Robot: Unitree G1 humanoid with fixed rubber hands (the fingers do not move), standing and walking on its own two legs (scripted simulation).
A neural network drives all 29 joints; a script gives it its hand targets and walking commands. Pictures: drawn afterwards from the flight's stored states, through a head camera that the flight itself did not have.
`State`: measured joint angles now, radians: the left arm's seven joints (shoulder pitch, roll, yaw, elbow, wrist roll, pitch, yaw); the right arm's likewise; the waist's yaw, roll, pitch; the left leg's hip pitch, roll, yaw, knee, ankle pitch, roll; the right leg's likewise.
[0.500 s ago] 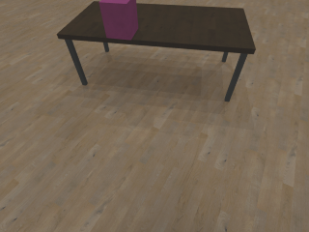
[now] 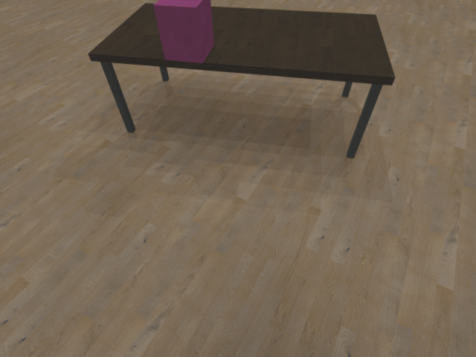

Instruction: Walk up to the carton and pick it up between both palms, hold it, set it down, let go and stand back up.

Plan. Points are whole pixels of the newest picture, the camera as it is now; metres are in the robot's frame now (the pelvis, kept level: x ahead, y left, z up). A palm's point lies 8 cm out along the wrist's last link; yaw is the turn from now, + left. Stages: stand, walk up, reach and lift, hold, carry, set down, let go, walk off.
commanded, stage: stand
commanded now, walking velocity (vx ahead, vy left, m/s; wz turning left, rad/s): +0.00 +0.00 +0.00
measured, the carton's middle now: (186, 26) +1.56 +0.30 -0.10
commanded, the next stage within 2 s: none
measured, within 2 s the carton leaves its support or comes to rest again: neither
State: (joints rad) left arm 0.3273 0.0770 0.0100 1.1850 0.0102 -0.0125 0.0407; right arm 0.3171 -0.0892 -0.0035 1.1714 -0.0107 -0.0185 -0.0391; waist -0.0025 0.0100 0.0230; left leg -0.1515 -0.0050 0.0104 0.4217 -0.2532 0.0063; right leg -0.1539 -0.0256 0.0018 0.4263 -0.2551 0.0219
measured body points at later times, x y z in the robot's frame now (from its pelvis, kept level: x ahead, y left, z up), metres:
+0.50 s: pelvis +0.00 +0.01 +0.00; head +0.01 +0.00 +0.45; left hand -0.04 +0.20 -0.16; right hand -0.03 -0.19 -0.17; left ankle -0.02 +0.11 -0.74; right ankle -0.02 -0.13 -0.74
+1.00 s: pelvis +0.00 +0.01 +0.00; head +0.01 +0.01 +0.45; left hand -0.04 +0.20 -0.16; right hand -0.03 -0.19 -0.17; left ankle -0.02 +0.12 -0.74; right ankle -0.02 -0.13 -0.74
